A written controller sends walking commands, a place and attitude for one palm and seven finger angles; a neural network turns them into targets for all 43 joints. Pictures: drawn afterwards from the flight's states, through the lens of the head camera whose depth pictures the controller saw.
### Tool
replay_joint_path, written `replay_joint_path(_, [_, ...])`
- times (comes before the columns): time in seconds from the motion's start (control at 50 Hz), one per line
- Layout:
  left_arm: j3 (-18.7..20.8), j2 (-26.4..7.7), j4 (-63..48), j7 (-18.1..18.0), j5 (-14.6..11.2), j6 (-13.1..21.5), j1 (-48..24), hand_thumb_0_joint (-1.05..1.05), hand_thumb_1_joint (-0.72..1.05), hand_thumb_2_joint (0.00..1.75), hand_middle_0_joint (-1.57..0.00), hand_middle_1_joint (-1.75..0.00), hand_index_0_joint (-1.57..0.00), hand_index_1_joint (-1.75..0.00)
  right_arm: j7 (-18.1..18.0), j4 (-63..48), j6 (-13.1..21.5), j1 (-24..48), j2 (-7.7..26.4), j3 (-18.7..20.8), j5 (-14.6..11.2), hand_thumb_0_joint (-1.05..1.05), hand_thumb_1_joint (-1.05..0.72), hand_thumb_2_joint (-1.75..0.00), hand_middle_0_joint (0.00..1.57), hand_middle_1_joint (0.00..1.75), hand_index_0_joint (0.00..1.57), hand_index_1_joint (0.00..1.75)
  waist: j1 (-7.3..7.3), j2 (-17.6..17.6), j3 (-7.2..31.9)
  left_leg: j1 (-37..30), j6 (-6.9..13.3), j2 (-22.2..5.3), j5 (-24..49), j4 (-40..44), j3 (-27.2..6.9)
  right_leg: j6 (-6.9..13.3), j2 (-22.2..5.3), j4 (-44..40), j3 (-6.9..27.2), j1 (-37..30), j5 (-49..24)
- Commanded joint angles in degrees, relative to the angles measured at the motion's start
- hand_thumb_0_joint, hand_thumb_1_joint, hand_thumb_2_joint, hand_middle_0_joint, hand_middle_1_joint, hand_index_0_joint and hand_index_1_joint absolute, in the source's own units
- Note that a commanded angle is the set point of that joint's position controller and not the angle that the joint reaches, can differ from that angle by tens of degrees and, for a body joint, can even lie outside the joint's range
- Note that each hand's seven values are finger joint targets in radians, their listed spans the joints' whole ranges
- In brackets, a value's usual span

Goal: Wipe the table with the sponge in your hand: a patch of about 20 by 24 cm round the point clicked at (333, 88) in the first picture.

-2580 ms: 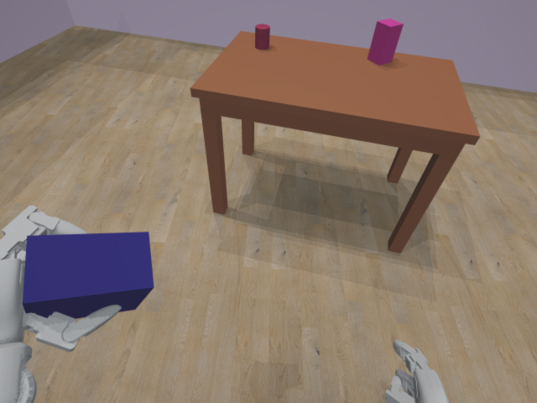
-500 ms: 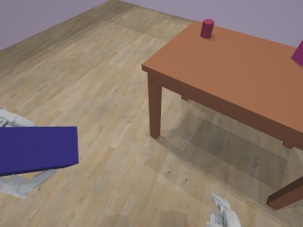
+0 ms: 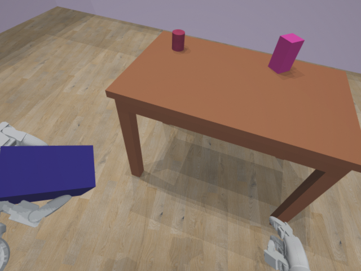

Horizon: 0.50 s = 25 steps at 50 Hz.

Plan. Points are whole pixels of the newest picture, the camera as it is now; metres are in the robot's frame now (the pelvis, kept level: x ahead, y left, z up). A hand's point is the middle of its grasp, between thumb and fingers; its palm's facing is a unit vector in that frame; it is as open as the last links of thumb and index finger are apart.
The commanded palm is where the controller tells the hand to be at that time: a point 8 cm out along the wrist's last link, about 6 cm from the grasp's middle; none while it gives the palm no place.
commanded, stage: turn to face it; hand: left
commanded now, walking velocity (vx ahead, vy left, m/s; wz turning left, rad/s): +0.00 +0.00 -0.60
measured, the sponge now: (61, 174) +0.23 +0.22 +0.16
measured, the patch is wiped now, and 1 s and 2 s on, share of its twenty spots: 0.00 0.00 0.00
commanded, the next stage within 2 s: take the last steps up to it in 1.02 s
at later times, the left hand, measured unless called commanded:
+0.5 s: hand (140, 188) +0.21 +0.09 +0.17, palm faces +0.08 -0.86 -0.51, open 10.7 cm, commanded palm +0.17 +0.15 +0.18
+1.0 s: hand (202, 226) +0.17 +0.00 +0.16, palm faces -0.10 -0.87 -0.48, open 10.7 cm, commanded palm +0.13 +0.07 +0.18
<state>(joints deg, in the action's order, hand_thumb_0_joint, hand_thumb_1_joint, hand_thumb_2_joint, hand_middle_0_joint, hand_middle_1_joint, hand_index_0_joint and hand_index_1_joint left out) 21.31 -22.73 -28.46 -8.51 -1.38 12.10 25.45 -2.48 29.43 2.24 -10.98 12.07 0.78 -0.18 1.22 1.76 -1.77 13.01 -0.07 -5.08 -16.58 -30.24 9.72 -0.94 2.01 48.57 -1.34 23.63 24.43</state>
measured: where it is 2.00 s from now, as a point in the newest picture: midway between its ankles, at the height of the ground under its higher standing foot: outside the picture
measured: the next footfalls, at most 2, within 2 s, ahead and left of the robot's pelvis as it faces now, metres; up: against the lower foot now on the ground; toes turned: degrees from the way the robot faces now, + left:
right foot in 0.20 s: +0.04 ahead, -0.15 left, +0.00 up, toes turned -14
left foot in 0.68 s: -0.03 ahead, +0.07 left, +0.00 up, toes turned -19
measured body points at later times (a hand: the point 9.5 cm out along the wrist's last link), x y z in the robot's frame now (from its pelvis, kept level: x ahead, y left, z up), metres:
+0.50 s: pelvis -0.07 -0.07 +0.00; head -0.04 -0.09 +0.45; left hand +0.20 +0.13 +0.20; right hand +0.01 -0.36 -0.10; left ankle -0.03 +0.09 -0.68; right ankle +0.00 -0.14 -0.74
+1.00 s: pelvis -0.16 -0.08 -0.02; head -0.13 -0.12 +0.43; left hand +0.17 +0.04 +0.19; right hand -0.12 -0.33 -0.13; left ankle -0.07 +0.08 -0.73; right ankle -0.19 -0.18 -0.74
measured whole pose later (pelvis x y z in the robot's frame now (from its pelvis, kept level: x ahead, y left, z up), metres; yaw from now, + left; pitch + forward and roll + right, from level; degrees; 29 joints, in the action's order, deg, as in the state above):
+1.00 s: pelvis -0.16 -0.08 -0.02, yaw -33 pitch -1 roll -2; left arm 19.8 -21.6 -27.6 -8.0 -0.1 11.1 22.2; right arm 0.2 32.9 4.6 -12.5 9.4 -2.2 -0.8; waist 1.5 -4.4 -6.8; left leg 17.8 -5.2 -13.6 -23.3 -42.6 6.2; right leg 0.5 0.4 35.2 -6.0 18.3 14.7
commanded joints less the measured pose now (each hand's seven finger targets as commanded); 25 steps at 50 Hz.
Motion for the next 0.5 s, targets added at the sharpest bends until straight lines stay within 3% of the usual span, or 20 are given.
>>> replay_joint_path(0.0, [2.15,-6.72,-15.93,-0.05,0.45,2.63,-6.01,0.0,0.1,1.3,-1.2,-1.6,-1.2,-1.6,1.37,-7.57,3.31,1.7,7.57,2.21,-0.06,0.0,-0.9,-0.9,0.2,0.3,0.2,0.3,-0.54,-16.85,5.07,-8.28,3.35,-15.4,39.33,7.26,-3.74,-1.54,-2.54,-1.19,-3.46,2.08,-2.9])
replay_joint_path(0.06, [2.93,-7.04,-15.18,-0.08,-0.17,2.04,-5.33,0.0,0.1,1.3,-1.2,-1.6,-1.2,-1.6,1.57,-7.53,4.2,1.47,7.45,1.98,-0.07,0.0,-0.9,-0.9,0.2,0.3,0.2,0.3,-1.11,-17.44,3.99,-5.13,2.84,-16.32,32.12,7.83,-2.51,-2.13,-2.05,-6.75,-5.76,-2.27,-2.85])
replay_joint_path(0.1, [5.41,-9.35,-15.61,-0.26,-0.26,1.86,-4.41,0.0,0.1,1.3,-1.2,-1.6,-1.2,-1.6,1.62,-7.4,4.66,1.59,7.71,2.17,0.0,0.0,-0.9,-0.9,0.2,0.3,0.2,0.3,-0.71,-18.9,4.96,-5.57,1.91,-16.66,28.39,5.62,-0.62,-2.14,-1.8,-11.23,-6.71,-4.65,-3.59])
replay_joint_path(0.14, [5.67,-8.88,-15.8,-0.27,-0.41,2.0,-3.84,0.0,0.1,1.3,-1.2,-1.6,-1.2,-1.6,2.0,-7.07,4.83,0.85,7.46,2.13,-0.13,0.0,-0.9,-0.9,0.2,0.3,0.2,0.3,-0.49,-16.65,6.62,-3.65,0.45,-15.79,25.67,-0.23,0.16,-1.61,-1.27,-17.87,-7.13,-11.3,-9.27])
replay_joint_path(0.16, [6.39,-9.48,-15.61,-0.27,-0.31,2.08,-3.11,0.0,0.1,1.3,-1.2,-1.6,-1.2,-1.6,2.26,-7.14,4.65,1.02,7.04,2.09,-0.42,0.0,-0.9,-0.9,0.2,0.3,0.2,0.3,-0.1,-13.53,7.93,-1.01,-0.49,-14.58,21.72,-6.0,0.68,-0.6,-3.04,-21.51,-5.11,-15.98,-15.42])
replay_joint_path(0.18, [7.73,-11.46,-15.54,-0.56,-0.03,2.44,-3.04,0.0,0.1,1.3,-1.2,-1.6,-1.2,-1.6,2.3,-7.39,4.37,0.81,5.71,1.88,-0.75,0.0,-0.9,-0.9,0.2,0.3,0.2,0.3,-0.21,-2.09,9.55,4.0,-2.56,-9.81,10.86,-16.97,2.69,2.67,-9.49,-23.47,4.03,-20.17,-32.7])
replay_joint_path(0.2, [10.29,-13.11,-12.42,-1.17,-0.25,2.23,0.67,0.0,0.1,1.3,-1.2,-1.6,-1.2,-1.6,2.05,-8.69,4.22,3.13,4.2,1.05,-0.53,0.0,-0.9,-0.9,0.2,0.3,0.2,0.3,0.94,10.17,10.4,16.35,-4.68,-1.78,-17.64,-26.79,0.37,8.16,-18.08,-23.73,19.89,-23.44,-51.58])
replay_joint_path(0.22, [11.26,-13.09,-13.11,-1.52,-1.87,1.37,2.68,0.0,0.1,1.3,-1.2,-1.6,-1.2,-1.6,1.85,-8.11,3.55,2.89,4.86,1.86,-0.8,0.0,-0.9,-0.9,0.2,0.3,0.2,0.3,0.81,14.62,12.57,18.67,-4.82,-0.61,-19.26,-35.15,-6.85,8.37,-20.49,-25.64,25.28,-22.1,-51.58])
replay_joint_path(0.24, [12.26,-13.24,-14.68,-1.72,-2.15,1.32,4.56,0.0,0.1,1.3,-1.2,-1.6,-1.2,-1.6,1.93,-7.6,2.6,3.51,4.0,1.16,-0.5,0.0,-0.9,-0.9,0.2,0.3,0.2,0.3,0.1,10.85,12.86,20.78,-4.99,-0.99,-15.41,-39.56,-10.54,9.51,-20.22,-24.67,25.16,-23.74,-48.26])
replay_joint_path(0.26, [12.11,-12.18,-16.03,-1.81,-2.27,1.85,5.4,0.0,0.1,1.3,-1.2,-1.6,-1.2,-1.6,2.04,-6.45,1.41,3.92,2.96,0.23,-0.22,0.0,-0.9,-0.9,0.2,0.3,0.2,0.3,-0.44,5.77,13.98,22.17,-5.5,-1.13,-11.97,-41.88,-11.49,10.13,-18.25,-23.09,21.05,-26.07,-47.47])
replay_joint_path(0.28, [12.06,-11.46,-16.07,-1.85,-2.21,2.07,5.74,0.0,0.1,1.3,-1.2,-1.6,-1.2,-1.6,2.04,-5.77,0.31,4.38,2.78,-0.01,-0.12,0.0,-0.9,-0.9,0.2,0.3,0.2,0.3,-0.83,3.71,14.06,22.31,-5.81,-0.94,-9.68,-42.51,-11.33,9.69,-16.77,-23.21,18.1,-25.42,-45.56])
replay_joint_path(0.34, [11.55,-11.01,-15.9,-1.64,-2.34,2.07,5.26,0.0,0.1,1.3,-1.2,-1.6,-1.2,-1.6,1.5,-5.38,-1.16,5.8,4.11,1.05,-0.06,0.0,-0.9,-0.9,0.2,0.3,0.2,0.3,-0.94,2.76,12.63,18.01,-5.79,-0.33,-7.27,-36.46,-10.56,9.37,-15.33,-27.0,17.44,-18.21,-33.39])
replay_joint_path(0.42, [10.17,-10.67,-13.11,-1.5,-2.54,1.58,4.68,0.0,0.1,1.3,-1.2,-1.6,-1.2,-1.6,1.0,-5.47,-1.85,5.68,5.55,1.79,-0.02,0.0,-0.9,-0.9,0.2,0.3,0.2,0.3,0.06,3.35,10.28,13.04,-4.86,1.32,-8.5,-25.95,-9.48,9.75,-14.66,-32.82,22.18,-10.82,-13.26])
replay_joint_path(0.48, [8.27,-9.71,-11.96,-1.43,-2.33,1.31,2.89,0.0,0.1,1.3,-1.2,-1.6,-1.2,-1.6,1.05,-6.27,-2.41,5.56,6.35,1.69,-0.04,0.0,-0.9,-0.9,0.2,0.3,0.2,0.3,0.68,4.98,9.65,10.62,-4.22,2.96,-9.86,-18.94,-8.67,9.37,-13.79,-35.78,25.58,-8.62,-4.01])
